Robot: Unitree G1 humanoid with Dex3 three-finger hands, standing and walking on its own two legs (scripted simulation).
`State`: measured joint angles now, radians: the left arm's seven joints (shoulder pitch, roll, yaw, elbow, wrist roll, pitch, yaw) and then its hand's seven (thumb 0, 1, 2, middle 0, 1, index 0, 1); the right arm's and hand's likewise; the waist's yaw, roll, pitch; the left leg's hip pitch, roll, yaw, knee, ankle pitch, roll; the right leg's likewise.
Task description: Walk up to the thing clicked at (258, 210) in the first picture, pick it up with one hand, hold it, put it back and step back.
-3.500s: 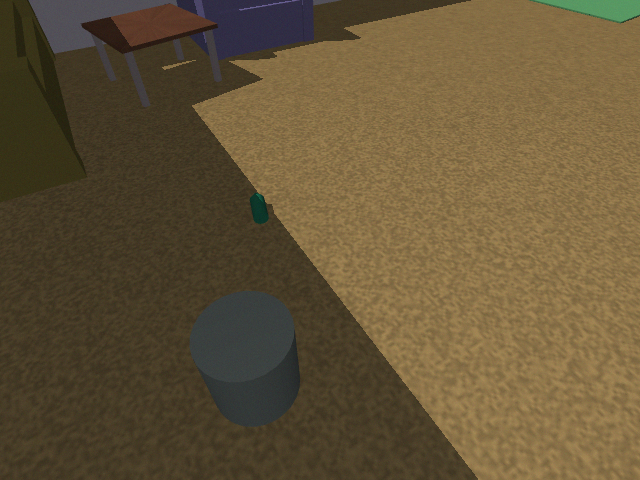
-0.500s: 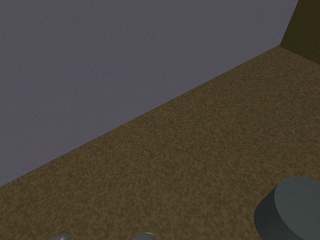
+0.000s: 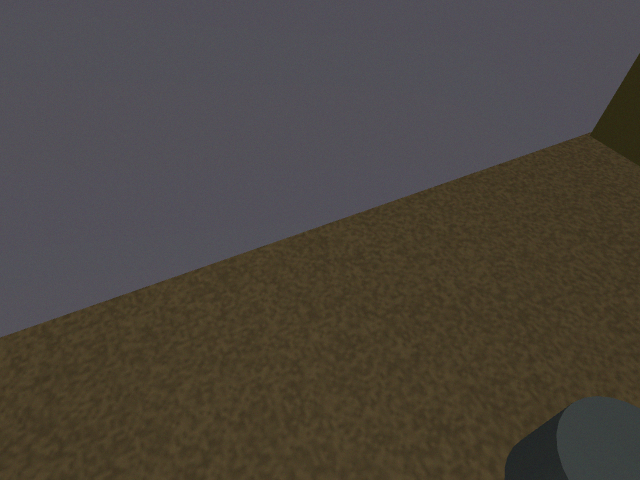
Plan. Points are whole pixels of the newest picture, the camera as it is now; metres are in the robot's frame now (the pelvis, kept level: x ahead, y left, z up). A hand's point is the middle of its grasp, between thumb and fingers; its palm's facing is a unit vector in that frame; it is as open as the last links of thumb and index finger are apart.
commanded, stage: walk up
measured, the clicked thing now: out of the picture +0.36 -1.48 -0.72
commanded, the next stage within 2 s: stand in 0.40 s
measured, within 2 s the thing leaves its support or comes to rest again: neither
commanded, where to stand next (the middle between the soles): +0.08 -0.04 m, yaw -2 degrees
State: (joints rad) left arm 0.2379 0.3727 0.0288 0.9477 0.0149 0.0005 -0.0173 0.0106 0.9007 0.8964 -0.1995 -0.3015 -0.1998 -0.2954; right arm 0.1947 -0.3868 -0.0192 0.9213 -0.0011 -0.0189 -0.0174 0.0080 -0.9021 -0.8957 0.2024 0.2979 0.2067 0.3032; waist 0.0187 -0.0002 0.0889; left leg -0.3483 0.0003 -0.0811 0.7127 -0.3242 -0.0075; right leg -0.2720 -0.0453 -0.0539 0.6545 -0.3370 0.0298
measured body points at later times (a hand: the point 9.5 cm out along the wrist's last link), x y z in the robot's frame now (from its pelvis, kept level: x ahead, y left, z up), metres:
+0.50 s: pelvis +0.00 -0.01 +0.02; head +0.01 +0.00 +0.47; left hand +0.08 +0.31 -0.11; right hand +0.10 -0.31 -0.10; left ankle +0.04 +0.13 -0.72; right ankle +0.01 -0.14 -0.72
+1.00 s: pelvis +0.01 -0.02 +0.03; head +0.02 -0.01 +0.48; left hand +0.09 +0.29 -0.11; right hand +0.09 -0.32 -0.10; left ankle +0.04 +0.13 -0.72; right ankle +0.01 -0.14 -0.72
